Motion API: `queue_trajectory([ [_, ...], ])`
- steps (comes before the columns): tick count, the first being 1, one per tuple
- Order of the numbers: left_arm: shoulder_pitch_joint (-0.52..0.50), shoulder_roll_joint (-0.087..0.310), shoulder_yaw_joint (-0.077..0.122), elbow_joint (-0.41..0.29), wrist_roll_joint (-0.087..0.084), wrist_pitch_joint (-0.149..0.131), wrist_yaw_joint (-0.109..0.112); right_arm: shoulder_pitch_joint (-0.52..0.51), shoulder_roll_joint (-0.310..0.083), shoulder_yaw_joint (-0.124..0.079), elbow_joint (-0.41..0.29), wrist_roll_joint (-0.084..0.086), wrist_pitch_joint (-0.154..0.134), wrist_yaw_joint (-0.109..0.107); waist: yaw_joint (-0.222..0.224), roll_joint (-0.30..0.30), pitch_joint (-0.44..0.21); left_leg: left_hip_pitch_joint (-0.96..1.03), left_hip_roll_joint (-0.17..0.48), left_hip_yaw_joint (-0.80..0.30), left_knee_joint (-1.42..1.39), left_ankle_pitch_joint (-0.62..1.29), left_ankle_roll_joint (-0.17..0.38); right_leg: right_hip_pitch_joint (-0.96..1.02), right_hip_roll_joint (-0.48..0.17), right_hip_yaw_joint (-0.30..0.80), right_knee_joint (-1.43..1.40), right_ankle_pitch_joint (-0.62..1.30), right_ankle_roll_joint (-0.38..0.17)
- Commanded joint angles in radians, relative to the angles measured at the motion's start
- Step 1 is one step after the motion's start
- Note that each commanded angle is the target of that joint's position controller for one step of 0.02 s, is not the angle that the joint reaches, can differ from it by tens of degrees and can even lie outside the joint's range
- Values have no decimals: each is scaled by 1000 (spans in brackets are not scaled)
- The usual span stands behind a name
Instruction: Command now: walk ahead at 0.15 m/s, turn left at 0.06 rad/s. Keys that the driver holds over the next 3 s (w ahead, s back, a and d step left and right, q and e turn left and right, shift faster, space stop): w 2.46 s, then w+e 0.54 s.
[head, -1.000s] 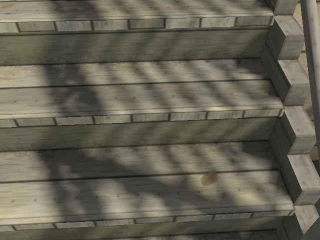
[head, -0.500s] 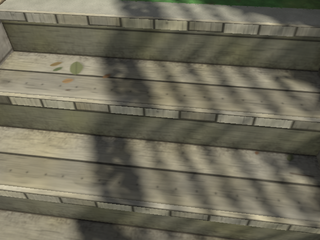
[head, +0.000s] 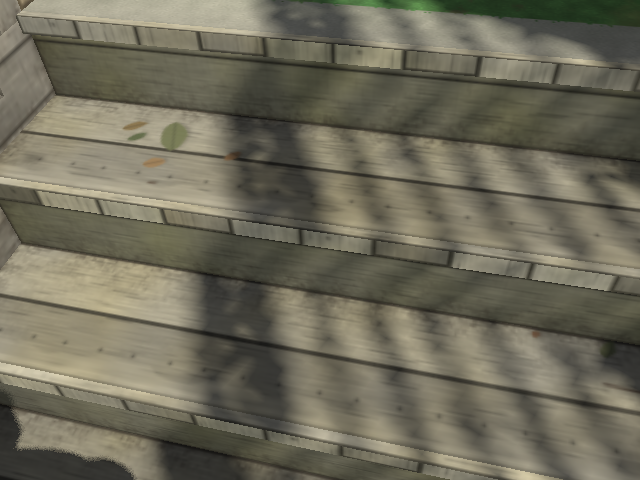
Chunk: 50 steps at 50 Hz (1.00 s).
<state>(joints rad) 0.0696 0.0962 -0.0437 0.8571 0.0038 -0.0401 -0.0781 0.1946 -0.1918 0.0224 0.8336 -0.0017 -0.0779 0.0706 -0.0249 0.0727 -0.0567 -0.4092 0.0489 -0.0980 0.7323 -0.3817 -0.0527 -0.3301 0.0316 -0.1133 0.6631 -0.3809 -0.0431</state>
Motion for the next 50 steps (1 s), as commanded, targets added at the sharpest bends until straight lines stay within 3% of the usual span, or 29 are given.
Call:
queue_trajectory([
  [1, -10, 164, 45, -74, 24, -27, 36, -151, -86, -8, -96, 6, -23, -20, 66, -124, -16, -281, 42, -18, -55, 53, 28, 269, -236, 358, -276, -62, -94],
  [3, 34, 158, 46, -70, 21, -28, 45, -139, -58, 2, -95, -10, -17, -36, 67, -167, -4, -319, 39, 11, 47, 16, 4, 259, -300, 491, -349, -182, -188],
  [4, 13, 131, 37, -100, -40, -28, 112, -11, -50, -28, -88, -12, 11, -66, -22, -264, 55, -79, 19, 73, -80, 100, 46, 86, -239, 344, -357, 166, -118],
  [5, -42, 115, 34, -116, -42, -30, 130, 57, -63, -28, -63, -15, 24, -79, -43, -196, 50, 7, 4, 46, -152, 147, 66, 82, -169, 234, -277, 313, -76],
  [6, -17, 115, 43, -138, -33, -28, 142, 56, -89, -39, -55, -28, 34, -84, -1, -71, 33, 29, -5, 46, -156, 281, 70, 147, -132, 172, -220, 437, -57],
  [7, 20, 129, 45, -127, -30, -29, 146, 72, -93, -51, -56, -23, 40, -85, 11, -44, -24, 101, 4, 38, -163, 366, 87, 164, -114, 133, -203, 471, -53],
  [9, 20, 119, 47, -134, -22, -26, 147, 77, -77, -60, -62, -19, 40, -92, 14, -27, -67, 156, 18, 32, -190, 465, 107, 199, -101, 98, -177, 444, -43],
  [10, 42, 121, 47, -134, 4, -15, 137, 109, -88, -72, -43, -14, 42, -94, 26, -28, -93, 200, 27, 8, -215, 380, 121, 205, -97, 84, -200, 328, -49],
  [14, 47, 125, 39, -117, 0, 10, 120, 130, -69, -88, -25, -27, 58, -97, 22, 7, 30, 159, 6, 23, -239, 309, 146, 135, -98, 79, -183, 215, -72],
  [18, 32, 153, 44, -109, 8, 6, 110, 115, -52, -90, -41, -32, 37, -92, 23, -42, 38, 138, -3, 51, -248, 360, 162, 160, -109, 78, -149, 188, -75],
  [22, 35, 172, 48, -103, -9, -4, 117, 114, -74, -96, -69, -34, 34, -102, 17, -72, -6, 195, 4, 47, -240, 584, 169, 188, -116, 63, -86, 418, -56],
  [24, 65, 191, 50, -99, -18, -16, 117, 114, -87, -102, -75, -29, 32, -93, 9, -86, -47, 213, 8, 47, -271, 544, 180, 215, -117, 65, -51, 379, -42],
  [25, 103, 189, 50, -95, -6, -10, 125, 143, -86, -96, -72, -30, 26, -84, 21, -59, -74, 219, 12, 33, -282, 474, 187, 240, -114, 61, -46, 290, -45],
  [27, 111, 199, 50, -100, 6, 3, 130, 86, -85, -99, -82, -26, 25, -64, 38, -85, -5, 136, -2, 44, -270, 430, 189, 253, -122, 86, -82, 261, -57],
  [29, 122, 232, 60, -96, -3, 6, 138, 75, -76, -97, -95, -30, 19, -64, 31, -140, 31, 97, -21, 77, -231, 440, 182, 253, -141, 112, -87, 404, -78],
  [34, 95, 236, 60, -111, -14, -9, 129, 109, -104, -110, -94, -34, 31, -62, -26, -40, 0, 284, 9, 23, -298, 452, 208, 103, -118, 66, 52, 490, -70],
  [35, 47, 220, 56, -128, -28, -23, 121, 90, -118, -118, -100, -35, 40, -71, -44, -38, 20, 304, 24, 9, -314, 538, 213, 42, -114, 57, 93, 530, -57],
  [37, 48, 181, 49, -134, -29, -40, 107, 104, -140, -120, -94, -42, 51, -77, -45, 8, -17, 372, 86, -44, -347, 709, 243, -46, -88, 18, 194, 406, -38],
  [39, 68, 143, 44, -133, -21, -46, 102, 17, -133, -109, -104, -43, 57, -76, 3, 21, -20, 328, 132, -19, -360, 904, 262, -40, -50, -7, 207, 131, -28],
  [40, 235, 218, 66, -118, 62, -31, 44, 85, -222, -127, -76, 20, 75, -39, 60, 0, 18, 249, 276, -82, -358, 929, 453, 69, -76, 1, 62, -129, -77],
  [41, 138, 144, 57, -120, 1, -44, 86, -77, -123, -105, -101, -26, 59, -63, 108, -92, 59, 211, 77, 87, -192, 995, 249, 97, -56, 53, -136, 16, -59],
  [42, 253, 202, 69, -102, 11, -50, 99, -152, -105, -106, -135, -11, 48, -77, 166, -145, 25, 10, 18, 136, 23, 850, 179, 281, -130, 197, -263, 302, -103],
  [43, 447, 284, 96, -56, 22, -44, 115, -220, -62, -99, -179, -12, 32, -73, 248, -286, -19, -223, -74, 219, 356, 300, 112, 451, -306, 401, -397, 613, -181],
  [44, 413, 277, 93, -41, 31, -37, 120, -111, 10, -90, -136, -45, 32, -83, 144, -219, -16, -365, -86, 128, 706, -18, 80, 506, -378, 419, -310, 1043, -222],
  [45, 365, 325, 121, -51, 42, -31, 118, -25, 39, -85, -157, -48, 44, -86, 102, -209, -16, -447, -67, 48, 976, -57, 61, 400, -457, 476, -370, 757, -315],
  [46, 287, 316, 128, -61, 38, -36, 109, -124, 17, -92, -226, -53, 55, -102, 69, -205, 70, -611, -60, 16, 1182, -107, 53, 332, -464, 461, -449, 470, -304],
  [47, 288, 255, 112, -47, 31, -45, 102, -238, 1, -96, -297, -64, 57, -108, 60, -187, 122, -766, -47, 9, 1297, -148, 71, 334, -421, 404, -474, 311, -269],
  [48, 335, 219, 102, -17, 38, -48, 97, -293, 5, -82, -315, -65, 55, -111, 71, -149, 145, -886, -44, -14, 1368, -161, 93, 374, -409, 353, -468, 296, -236],
  [50, 333, 192, 98, 9, 24, -68, 95, -322, 1, -68, -375, -60, 55, -99, 36, -109, 169, -906, -27, 4, 1273, -138, 138, 317, -362, 233, -531, 223, -173],
])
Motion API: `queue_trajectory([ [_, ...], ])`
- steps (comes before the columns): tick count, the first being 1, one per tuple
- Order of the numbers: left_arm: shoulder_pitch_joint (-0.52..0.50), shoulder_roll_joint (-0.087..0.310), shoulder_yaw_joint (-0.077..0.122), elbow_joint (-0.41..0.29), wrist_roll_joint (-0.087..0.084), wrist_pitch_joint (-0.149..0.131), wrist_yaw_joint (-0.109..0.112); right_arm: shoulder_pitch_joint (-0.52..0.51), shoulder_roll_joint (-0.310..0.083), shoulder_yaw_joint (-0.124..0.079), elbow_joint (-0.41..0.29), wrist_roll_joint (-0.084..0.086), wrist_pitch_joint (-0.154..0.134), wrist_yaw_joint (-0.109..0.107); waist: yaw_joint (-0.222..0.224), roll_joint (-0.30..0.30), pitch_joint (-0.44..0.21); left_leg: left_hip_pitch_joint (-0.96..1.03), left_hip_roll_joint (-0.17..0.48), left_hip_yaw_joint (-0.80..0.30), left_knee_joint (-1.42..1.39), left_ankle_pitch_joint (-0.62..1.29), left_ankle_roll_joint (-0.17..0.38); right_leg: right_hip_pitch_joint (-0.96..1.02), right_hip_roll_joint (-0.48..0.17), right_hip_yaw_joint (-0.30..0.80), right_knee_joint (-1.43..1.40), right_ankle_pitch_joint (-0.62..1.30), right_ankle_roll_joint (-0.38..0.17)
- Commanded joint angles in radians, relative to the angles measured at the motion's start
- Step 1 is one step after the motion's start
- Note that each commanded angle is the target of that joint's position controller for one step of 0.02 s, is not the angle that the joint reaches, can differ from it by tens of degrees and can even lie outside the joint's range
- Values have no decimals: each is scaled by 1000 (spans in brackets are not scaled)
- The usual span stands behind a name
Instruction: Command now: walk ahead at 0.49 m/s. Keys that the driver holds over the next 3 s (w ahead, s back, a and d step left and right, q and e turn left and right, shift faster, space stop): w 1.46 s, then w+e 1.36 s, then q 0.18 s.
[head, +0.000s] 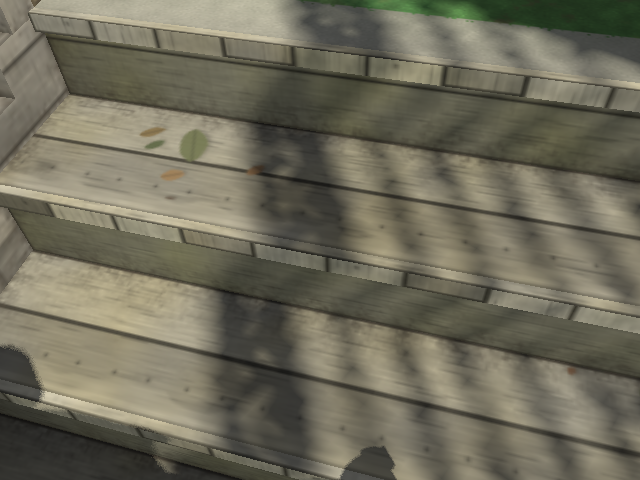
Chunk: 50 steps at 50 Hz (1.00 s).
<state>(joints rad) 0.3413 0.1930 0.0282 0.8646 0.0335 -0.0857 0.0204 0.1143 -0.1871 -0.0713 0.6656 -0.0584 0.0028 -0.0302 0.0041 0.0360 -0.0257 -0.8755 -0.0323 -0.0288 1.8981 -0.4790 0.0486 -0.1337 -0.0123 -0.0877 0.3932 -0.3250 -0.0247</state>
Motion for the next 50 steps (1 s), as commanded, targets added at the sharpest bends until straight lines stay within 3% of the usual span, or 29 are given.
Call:
queue_trajectory([
  [1, 66, 116, 31, 10, -14, -42, -4, -253, 9, 31, -230, -5, -9, 4, 5, -88, 133, -431, 45, -20, 108, -37, 50, 101, -293, 179, -274, 198, -174],
  [3, 97, 127, 33, 57, -11, -49, 11, -255, 22, 49, -268, -12, 3, 3, -2, -102, 92, -458, 83, 10, 112, -41, 65, 136, -291, 137, -309, 187, -173],
  [5, 134, 107, 27, 116, -20, -47, 18, -403, 61, 85, -373, -12, -5, 26, 11, -109, 137, -400, 165, 101, -147, -39, 76, 51, -239, 138, -451, 111, -177],
  [6, 97, 124, 28, 92, -33, -39, 26, -352, 42, 94, -348, 11, 5, 43, -2, -78, 86, -176, 143, 190, -382, -8, 65, -42, -189, 67, -497, 280, -202],
  [7, 62, 149, 34, 57, -48, -36, 36, -338, 91, 119, -361, 32, 11, 54, 8, -100, 31, 113, 125, 179, -615, -69, 91, -145, -199, 46, -533, 405, -202],
  [9, 130, 198, 42, 50, -41, -48, 3, 29, 49, 71, -205, 49, 36, 38, -72, -176, -208, 450, -31, 273, -561, -91, 116, 4, -285, 6, -205, 1472, -199],
  [10, 56, 277, 66, 27, -71, -61, -21, 217, -12, 37, -157, 47, 42, 21, -195, -208, -323, 595, -63, 198, -700, -43, 132, 32, -273, -20, 61, 1741, -151],
  [11, 35, 289, 74, -10, -72, -77, -54, 241, -80, 10, -156, 40, 32, 2, -210, -139, -372, 717, -9, 11, -823, -200, 163, -131, -210, 5, 286, 1606, -115],
  [12, 9, 248, 76, -69, -67, -88, -76, 278, -166, -37, -149, 17, 42, -7, -253, 103, -362, 780, 154, -399, -1178, -523, 211, -334, -97, 31, 637, 1167, -75],
  [13, -119, 132, 73, -111, -36, -81, -90, 242, -282, -70, -127, 22, 46, -14, -259, 276, -415, 723, 293, -799, -1533, -681, 248, -463, 106, 149, 1191, 223, -45],
  [14, -127, 9, 52, -181, 16, -67, -73, 104, -228, -52, -125, 21, 21, -11, -146, 143, -393, 640, 338, -890, -1587, -665, 204, -607, 100, 359, 1579, 185, -35],
  [16, -159, -56, 35, -263, 37, -40, -49, 40, -111, -21, -1, 29, -20, 7, -2, -46, -113, 451, 302, -645, -1500, -451, 114, -769, 36, 259, 1676, 258, -71],
  [18, -18, -85, 15, -223, 14, -7, -26, 36, 62, 24, 125, 32, -62, 40, 104, -62, 50, 268, 254, -413, -1429, -313, 40, -815, 41, 256, 1673, 305, -92],
  [19, -3, -107, 2, -213, 2, 11, -14, 67, 89, 35, 166, 22, -77, 49, 121, -41, 75, 234, 244, -328, -1437, -208, 16, -839, 47, 275, 1691, 320, -94],
  [22, -26, -109, -13, -170, -16, 35, 10, 185, 42, 26, 246, 26, -130, 58, 94, -20, 96, 285, 209, -146, -1469, -72, 32, -955, 57, 216, 1583, 351, -85],
  [23, -32, -120, -18, -151, 1, 39, 9, 215, 48, 30, 283, 30, -136, 52, 94, -23, 103, 276, 192, -96, -1472, -38, 33, -962, 57, 196, 1552, 411, -79],
  [27, -197, -148, -27, -158, 4, 28, 32, 361, 15, 20, 344, 22, -152, 38, 9, 23, 59, 538, 278, -197, -1560, 28, 67, -1275, 42, 121, 1930, 333, -68],
  [33, -439, -178, -55, -239, -2, 55, 15, 497, 49, 29, 450, 41, -169, 2, -48, -7, 103, 705, 262, -184, -1654, 9, 42, -1428, -49, 28, 1807, 232, -73],
  [36, -535, -185, -71, -295, 1, 63, -8, 548, 54, 27, 481, 34, -158, -10, -87, 64, 94, 770, 237, -161, -1730, 88, 69, -1374, -80, -38, 1601, 182, -75],
  [38, -587, -172, -75, -319, -13, 66, -10, 591, 25, 13, 479, 40, -142, -41, -105, 113, 109, 860, 280, -149, -1923, 331, 137, -1256, -107, -66, 1391, -28, -91],
  [39, -601, -193, -88, -310, -26, 66, -10, 625, 43, 19, 499, 57, -129, -54, -118, 57, 72, 941, 276, -97, -1940, 433, 156, -1215, -90, -90, 1324, -79, -113],
  [41, -463, -204, -93, -243, -47, 51, -14, 523, 47, 39, 450, 52, -126, -49, -40, 23, 17, 858, 225, 90, -1847, 1040, 163, -834, -28, -163, 1039, -185, -155],
  [42, -399, -182, -85, -209, -61, 42, -7, 531, 24, 46, 434, 56, -126, -38, -7, 35, -32, 822, 239, 121, -1732, 1640, 179, -655, 53, -249, 989, -250, -169],
  [44, -130, -102, -56, -139, -68, 46, 19, 501, -82, 37, 399, 68, -144, -20, 117, 217, -199, 892, 311, 88, -1407, 2126, 199, -377, 104, -177, 840, -304, -184],
  [45, 10, -31, -30, -113, -35, 44, 27, 419, -125, 21, 364, 76, -162, -2, 209, 244, -295, 798, 286, 91, -1172, 1984, 168, -180, 46, 25, 728, -269, -208],
  [46, 99, 83, 11, -67, -5, 50, 42, 377, -88, 13, 288, 87, -162, 27, 208, 13, -285, 432, 143, 87, -835, 1616, 100, -21, -170, 546, 409, -578, -301],
  [47, 79, 163, 47, -25, -17, 79, 49, 240, -58, -8, 246, 47, -157, 51, 222, -249, -242, 218, -65, 39, -364, 515, 69, -51, -284, 1051, -109, -730, -374],
  [48, -64, 166, 57, -19, -20, 71, 41, 251, 27, -4, 171, -3, -154, 67, 105, -148, -125, 70, -21, -115, 28, 450, 56, -157, -316, 1011, -124, -667, -334],
  [50, -82, 17, 28, 84, -4, 30, 30, 159, 95, 16, 50, -1, -134, 56, -5, 22, 87, -113, -2, -83, 144, 454, 77, -359, -295, 682, -6, -496, -239],
])
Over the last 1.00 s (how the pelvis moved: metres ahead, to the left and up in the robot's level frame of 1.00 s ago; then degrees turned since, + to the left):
0.08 0.02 0.02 0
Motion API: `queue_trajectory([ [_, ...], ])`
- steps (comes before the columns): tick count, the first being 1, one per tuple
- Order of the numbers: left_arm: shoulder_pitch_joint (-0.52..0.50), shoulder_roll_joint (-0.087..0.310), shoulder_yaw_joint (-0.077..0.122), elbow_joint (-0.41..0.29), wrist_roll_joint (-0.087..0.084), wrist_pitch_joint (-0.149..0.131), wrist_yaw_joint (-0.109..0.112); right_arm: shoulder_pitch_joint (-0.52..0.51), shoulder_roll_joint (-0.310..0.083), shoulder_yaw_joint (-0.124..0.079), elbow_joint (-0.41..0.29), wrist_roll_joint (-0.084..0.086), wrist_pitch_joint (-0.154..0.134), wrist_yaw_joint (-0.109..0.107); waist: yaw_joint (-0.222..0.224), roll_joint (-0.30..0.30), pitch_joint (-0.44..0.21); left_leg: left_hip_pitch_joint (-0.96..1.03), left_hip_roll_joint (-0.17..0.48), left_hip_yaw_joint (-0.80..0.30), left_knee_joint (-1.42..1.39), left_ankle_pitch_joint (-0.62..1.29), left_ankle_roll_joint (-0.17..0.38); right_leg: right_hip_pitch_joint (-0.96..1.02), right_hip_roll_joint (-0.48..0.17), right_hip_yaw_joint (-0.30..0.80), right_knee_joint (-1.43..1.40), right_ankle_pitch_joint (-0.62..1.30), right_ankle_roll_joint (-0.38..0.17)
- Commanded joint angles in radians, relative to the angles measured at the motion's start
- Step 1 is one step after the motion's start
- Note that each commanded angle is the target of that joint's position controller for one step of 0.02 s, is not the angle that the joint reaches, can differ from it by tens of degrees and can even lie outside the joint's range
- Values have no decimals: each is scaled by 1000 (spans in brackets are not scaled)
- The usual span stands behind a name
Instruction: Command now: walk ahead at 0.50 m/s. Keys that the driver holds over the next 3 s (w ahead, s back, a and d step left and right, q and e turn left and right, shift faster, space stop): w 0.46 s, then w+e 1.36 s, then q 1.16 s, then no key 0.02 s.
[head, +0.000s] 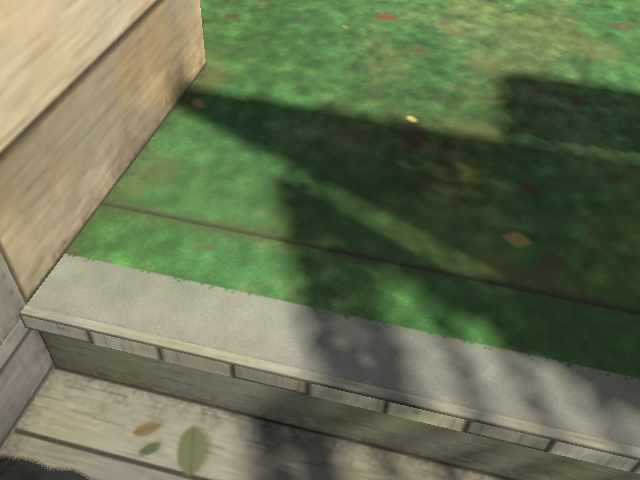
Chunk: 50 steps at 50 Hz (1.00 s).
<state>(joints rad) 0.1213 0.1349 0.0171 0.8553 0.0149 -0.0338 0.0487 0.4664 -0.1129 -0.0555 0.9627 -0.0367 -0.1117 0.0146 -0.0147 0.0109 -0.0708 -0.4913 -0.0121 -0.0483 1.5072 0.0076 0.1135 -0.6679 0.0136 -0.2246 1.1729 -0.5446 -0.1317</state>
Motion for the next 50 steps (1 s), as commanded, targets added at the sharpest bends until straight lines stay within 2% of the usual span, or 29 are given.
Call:
queue_trajectory([
  [1, 156, -37, 10, 151, 33, -38, -12, -195, 67, 24, -290, 2, -13, 2, -30, 27, 154, -575, -42, -88, 632, -44, 30, 172, -284, 691, -750, -114, -90],
  [3, 157, -75, 0, 183, 39, -67, -33, -117, 104, 46, -278, 25, 21, -10, -90, -3, 177, -636, -51, -133, 637, -82, 40, 166, -237, 473, -764, 89, -19],
  [4, 141, -34, -12, 163, 122, -60, -118, -283, -12, 56, -256, 61, 57, 58, -16, 26, 150, -704, -51, -220, 488, 37, 245, 125, -170, 331, -814, 251, -37],
  [5, 178, -25, 21, 184, 13, -85, -72, -214, 139, 66, -314, 17, 49, -3, -98, -77, 166, -700, -63, -145, 580, -84, 92, 220, -219, 346, -816, 222, -8],
  [7, 242, 0, 8, 167, 5, -102, -55, -308, 96, 69, -325, 27, 61, -32, -49, -26, 192, -739, -69, -20, 587, -141, 30, 184, -209, 303, -902, 257, -43],
  [8, 250, 43, 5, 192, 160, -69, -109, -453, -34, 71, -327, 36, 73, 51, -22, -116, 51, -902, -21, -80, 625, -129, 178, 275, -180, 301, -895, 234, -88],
  [9, 324, 43, 19, 165, -1, -104, -64, -461, 106, 77, -398, 21, 66, -24, -11, -91, 191, -964, -36, 2, 795, -269, 63, 381, -259, 357, -979, 278, -87],
  [10, 446, -18, -27, 288, 175, -60, -108, -535, 33, 117, -387, -7, 85, 49, -4, -20, 32, -1155, 13, -121, 691, -205, 223, 466, -235, 398, -899, 198, -76],
  [12, 540, 5, -37, 332, 182, -33, -149, -651, -27, 117, -420, -15, 106, 56, 18, 25, 0, -1220, 79, -1, 415, -66, 263, 586, -233, 330, -973, 301, -83],
  [15, 452, 26, -42, 315, 83, -40, -207, -927, -28, 140, -470, -15, 196, 64, 20, -124, -8, -636, 136, 190, 128, -249, 202, 179, -255, 233, -1241, 587, -145],
  [16, 409, 93, -39, 278, 50, -61, -207, -841, -4, 143, -419, -5, 194, 88, -45, -210, -71, -387, 72, 246, 149, -170, 144, 136, -246, 180, -1164, 1188, -169],
  [17, 377, 161, 16, 208, -92, -114, -52, -499, 28, 114, -319, 45, 135, 16, -48, -53, -12, -205, 29, 337, -90, -398, 95, 333, -201, 85, -1110, 1317, -90],
  [18, 540, 188, -34, 311, 46, -94, -172, -774, -17, 153, -392, 8, 187, 85, -63, -273, -199, -224, -31, 267, -30, -250, 100, 364, -344, 207, -1059, 1926, -199],
  [19, 469, 278, 18, 281, 15, -83, -185, -678, -65, 126, -372, -1, 184, 88, -100, -253, -127, -332, -70, 272, -385, -317, 79, 723, -297, 148, -898, 2064, -136],
  [20, 510, 277, 31, 289, 36, -75, -199, -606, -90, 119, -326, -1, 185, 82, -107, -240, -188, -205, -112, 266, -567, -331, 84, 776, -301, 172, -791, 2160, -140],
  [21, 592, 215, 30, 309, 101, -75, -214, -303, -107, 98, -228, 2, 191, 60, -166, -140, -418, 310, 17, -10, -507, 90, 192, 485, -268, 236, -478, 1983, -87],
  [22, 602, 143, 14, 284, 125, -67, -228, -26, -190, 83, -118, 2, 178, 56, -216, 107, -557, 630, 177, -477, -853, -100, 313, 150, -95, 326, -180, 1208, -73],
  [23, 494, 89, 31, 281, 65, -53, -232, 117, -290, 28, -48, -24, 156, 52, -246, 196, -361, 464, 290, -859, -1134, -366, 333, -90, 56, 475, 403, 718, -22],
  [24, 422, 16, 26, 275, 35, -57, -210, 24, -267, 27, 24, -33, 102, 49, -167, 152, -149, 311, 288, -771, -1143, -542, 237, -296, 60, 574, 703, 736, -31],
  [26, 273, 8, 19, 204, 22, -53, -140, -225, -85, 63, 67, 21, 39, 56, -31, -15, -105, 214, 277, -467, -1065, -282, 201, -468, 48, 535, 943, 611, -77],
  [28, 229, -33, -4, 162, 15, -6, -122, -320, 57, 115, 105, -23, 33, 65, 78, -97, -108, 150, 243, -235, -1098, -193, 117, -535, -28, 492, 973, 662, -141],
  [32, 36, -95, -58, 60, -2, 12, -144, -240, 67, 109, 159, -90, 13, 51, 123, 33, 14, 92, 211, 21, -1234, -294, 90, -784, -55, 344, 1312, 333, -228],
  [36, -224, 26, -59, -101, -14, 43, -135, -103, -56, 104, 168, -122, -2, 68, 59, 49, 17, -1, 162, 187, -1369, -318, 66, -645, -131, 206, 789, 569, -186],
  [39, -351, 88, -40, -125, 13, 66, -145, -74, -166, 98, 114, -46, -8, 94, 58, 93, -15, -71, 245, 227, -1517, 288, 98, -245, -68, 58, 489, 291, -100],
  [43, -207, 4, -63, -92, 30, 40, -164, 24, -313, 55, 137, -4, -27, 88, 94, 163, -95, 726, 368, 239, -1182, 1324, 56, -427, 30, 31, 92, 6, -58],
  [45, -66, 80, -45, -42, 0, 15, -137, 38, -302, 39, 87, -75, -16, 82, 80, 135, -237, 588, 313, 227, -1012, 1496, 37, -81, 71, 162, 102, 324, -111],
  [47, 177, 169, -4, 18, -8, 11, -96, -30, -265, 25, 24, -90, -11, 68, 174, -17, -249, 102, 206, 155, -691, 1233, 2, 369, 62, 439, -148, 255, -151],
  [48, 359, 239, 21, 109, 41, 24, -88, -118, -157, 29, 10, -77, 14, 101, 223, -317, -240, -190, -31, 128, -105, -43, -83, 509, -95, 825, -518, 463, -282],
  [50, 294, 250, 52, 139, 38, -15, -87, -115, -160, 17, -2, -48, 32, 120, 128, -206, -101, -502, -91, -238, 528, -40, -1, 393, -95, 963, -621, 131, -183],
])
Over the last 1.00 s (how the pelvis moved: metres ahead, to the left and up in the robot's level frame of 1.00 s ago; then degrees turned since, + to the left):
0.39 0.06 0.26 -1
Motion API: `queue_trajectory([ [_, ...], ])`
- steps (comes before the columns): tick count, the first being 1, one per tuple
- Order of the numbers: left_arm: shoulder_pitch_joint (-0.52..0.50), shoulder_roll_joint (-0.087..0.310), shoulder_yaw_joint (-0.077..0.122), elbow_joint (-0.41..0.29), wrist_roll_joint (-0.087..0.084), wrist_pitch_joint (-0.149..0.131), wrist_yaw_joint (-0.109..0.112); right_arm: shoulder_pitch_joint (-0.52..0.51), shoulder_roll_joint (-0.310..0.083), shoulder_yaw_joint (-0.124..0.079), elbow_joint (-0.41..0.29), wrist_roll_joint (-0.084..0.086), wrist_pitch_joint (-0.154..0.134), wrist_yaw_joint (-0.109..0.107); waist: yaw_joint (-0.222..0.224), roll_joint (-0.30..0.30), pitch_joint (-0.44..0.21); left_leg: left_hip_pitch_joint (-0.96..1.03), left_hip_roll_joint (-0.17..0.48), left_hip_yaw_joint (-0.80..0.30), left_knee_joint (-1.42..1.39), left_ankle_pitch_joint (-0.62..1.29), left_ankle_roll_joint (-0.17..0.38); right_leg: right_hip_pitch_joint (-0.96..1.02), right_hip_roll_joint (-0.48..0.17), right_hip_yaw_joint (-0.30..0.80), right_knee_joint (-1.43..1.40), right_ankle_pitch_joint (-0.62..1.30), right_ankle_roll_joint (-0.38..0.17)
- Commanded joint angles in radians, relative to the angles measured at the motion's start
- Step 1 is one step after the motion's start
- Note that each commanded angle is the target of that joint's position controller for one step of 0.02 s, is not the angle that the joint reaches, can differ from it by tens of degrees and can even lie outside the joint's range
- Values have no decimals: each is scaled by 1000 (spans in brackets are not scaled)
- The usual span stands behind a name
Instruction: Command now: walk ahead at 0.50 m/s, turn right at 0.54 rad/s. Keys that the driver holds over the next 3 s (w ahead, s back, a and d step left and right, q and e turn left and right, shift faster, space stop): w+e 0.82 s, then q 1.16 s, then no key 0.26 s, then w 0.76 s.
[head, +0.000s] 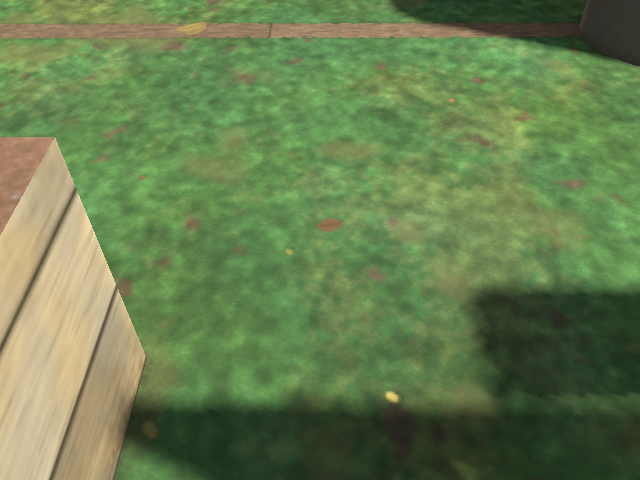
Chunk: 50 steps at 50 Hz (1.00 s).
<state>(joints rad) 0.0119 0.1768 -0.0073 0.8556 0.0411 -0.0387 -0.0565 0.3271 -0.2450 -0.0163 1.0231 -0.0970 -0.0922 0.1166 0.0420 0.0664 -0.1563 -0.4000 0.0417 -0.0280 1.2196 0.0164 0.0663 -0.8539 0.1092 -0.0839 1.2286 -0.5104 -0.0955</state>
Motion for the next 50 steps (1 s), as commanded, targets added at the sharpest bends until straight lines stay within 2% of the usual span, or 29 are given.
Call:
queue_trajectory([
  [1, 327, 167, 78, 136, -11, -36, 14, -39, -9, -10, -92, 7, 2, 15, 33, -160, 33, -691, -151, -242, 893, -105, 60, 549, -193, 771, -656, 131, -218],
  [3, 241, 24, 36, 181, -18, -57, 5, -150, 49, 25, -151, -11, 3, -19, -67, -24, 37, -780, -98, -221, 820, -164, 93, 505, -168, 633, -641, 158, -187],
  [5, 154, -25, 15, 194, 11, -80, 1, -173, 24, 29, -140, 4, 24, -54, -130, 51, 50, -711, -33, -132, 648, -157, 86, 362, -123, 505, -710, 197, -158],
  [7, 31, 47, 28, 101, 6, -119, 23, -217, -26, 18, -196, 23, 28, -75, -142, -65, 29, -437, 18, -43, 365, -178, 27, 171, -73, 364, -826, 218, -146],
  [8, 57, 60, 26, 85, 5, -141, 33, -261, -55, 11, -229, 19, 21, -79, -118, -50, 26, -358, 56, -37, 252, -129, -23, 153, -87, 360, -846, 303, -140],
  [10, 182, 90, 34, 72, 6, -154, 36, -331, -25, 28, -264, 12, 14, -69, -48, -49, 45, -293, 114, -37, -125, -121, -96, 271, -141, 371, -854, 419, -139],
  [13, 429, 123, 59, 113, -28, -129, -10, -415, 17, 39, -277, 48, 14, -59, 32, -111, 126, -152, 52, 49, -477, -97, -139, 368, -169, 433, -844, 375, -167],
  [16, 390, 147, 70, 88, -19, -114, -15, -477, -46, 10, -318, 45, 17, -83, 5, -142, 117, -84, 0, 53, -611, -116, -82, 526, -246, 530, -776, 523, -181],
  [17, 379, 153, 81, 85, -28, -111, -14, -438, -67, -7, -320, 48, 2, -103, -27, -182, 97, -19, -1, 52, -658, -126, -49, 580, -221, 528, -742, 576, -148],
  [18, 358, 156, 92, 80, -11, -113, -18, -325, -102, -25, -297, 69, -21, -128, -69, -179, 17, 177, 38, 25, -637, -59, 25, 540, -177, 488, -619, 608, -86],
  [19, 358, 59, 69, 49, -8, -119, -14, -111, -148, -33, -235, 75, -45, -143, -130, -7, -158, 509, 187, -120, -639, 64, 161, 388, -52, 366, -323, 538, -6],
  [20, 409, -40, 49, 2, 6, -122, -8, 26, -168, -25, -194, 89, -57, -136, -118, 363, -316, 895, 413, -609, -827, 30, 391, -34, 85, 247, -55, -60, 82],
  [21, 272, 95, 79, 4, 3, -102, -5, 52, -157, -40, -157, 63, -57, -143, -182, 194, -63, 729, 372, -621, -918, -342, 260, -226, -25, 238, 159, 39, 58],
  [22, 247, 63, 73, 15, 2, -89, 4, -31, -132, -32, -156, 68, -50, -143, -137, 114, 25, 511, 341, -488, -941, -525, 195, -214, -81, 223, 260, 177, 30],
  [25, 219, 52, 75, 49, 33, -83, -11, -139, 72, 17, -186, 64, -16, -142, -50, 8, 76, 318, 280, -207, -1044, -310, 137, -25, -171, 178, 113, 324, -32],
  [28, 159, 33, 76, 48, 15, -76, -34, -177, 49, 8, -181, 47, -16, -153, -31, 4, 108, 269, 246, -49, -1114, -162, 156, -15, -192, 189, 75, 372, -33],
  [31, 143, 29, 59, 43, 3, -45, -36, -102, -4, -12, -152, -9, -29, -147, -44, -12, 132, 329, 258, 88, -1157, 3, 172, -51, -221, 192, -54, 505, -4],
  [32, 107, 23, 54, 37, 3, -51, -38, -80, 33, 1, -120, -13, -32, -135, -40, -52, 131, 338, 264, 114, -1161, 82, 173, -60, -237, 190, -94, 542, -13],
  [33, 129, 44, 56, 43, 10, -42, -42, -78, 22, 0, -138, -11, -35, -134, -34, -44, 135, 351, 244, 165, -1148, 111, 171, -31, -231, 172, -152, 587, -9],
  [34, 86, 78, 77, -36, -95, -16, 21, -76, -155, -66, -122, 98, -30, -150, -21, -100, 172, 318, 237, 187, -1083, 87, 79, -22, -228, 175, -160, 502, 42],
  [35, 54, 77, 68, -63, -92, -3, 37, -59, -163, -68, -117, 112, -22, -162, -31, -72, 169, 311, 242, 201, -1086, 35, 69, -2, -238, 154, -211, 515, 63],
  [40, -98, 95, 74, -197, -82, 21, 29, 21, -112, -82, -106, 101, -8, -172, -106, -38, 273, 407, 254, 239, -1094, -57, 56, 6, -259, 92, -434, 501, 44],
  [43, -117, 73, 78, -257, -72, 16, 7, 59, -130, -88, -93, 96, 2, -163, -101, -10, 236, 458, 253, 258, -989, 409, 65, 204, -165, 0, -563, 393, 2],
  [45, 60, 90, 97, -227, -68, 8, 7, 35, -167, -92, -80, 112, 18, -160, 12, 31, 160, 479, 240, 274, -772, 748, 55, 412, -84, -32, -648, 340, -38],
  [46, 220, 161, 128, -163, -68, 5, 26, 20, -156, -86, -85, 117, 21, -155, 71, 5, 108, 386, 178, 282, -584, 700, 4, 640, -65, -10, -764, 570, -74],
  [47, 405, 258, 146, -117, -35, 0, 55, -22, -142, -76, -138, 96, 2, -145, 121, -102, -56, 79, 87, 281, -256, 216, -53, 1037, -250, 191, -625, 1137, -134],
  [48, 378, 302, 130, -130, 9, -4, 71, 115, -37, -40, -129, 89, -25, -114, 9, -299, -249, -206, -52, 117, 110, -752, -112, 1312, -556, 525, -573, 1672, -330],
  [49, 436, 241, 119, -130, -2, 5, 64, 127, -88, -55, -100, 129, -32, -107, 71, -200, -405, -219, -45, -91, 185, -772, -116, 1292, -558, 549, -677, 1456, -365],
  [50, 362, 215, 117, -115, -27, 2, 60, 32, -81, -56, -132, 158, -19, -110, 43, -177, -247, -321, 15, -48, 156, -687, -117, 1173, -510, 431, -735, 1215, -301],
])
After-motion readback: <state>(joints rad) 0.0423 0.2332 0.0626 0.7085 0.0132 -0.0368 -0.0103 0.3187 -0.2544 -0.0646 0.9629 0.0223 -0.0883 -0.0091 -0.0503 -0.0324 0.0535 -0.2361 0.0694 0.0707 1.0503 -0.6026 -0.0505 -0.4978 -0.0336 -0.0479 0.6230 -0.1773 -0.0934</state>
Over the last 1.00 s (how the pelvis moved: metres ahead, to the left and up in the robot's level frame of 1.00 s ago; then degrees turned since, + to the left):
0.58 0.03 0.35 -15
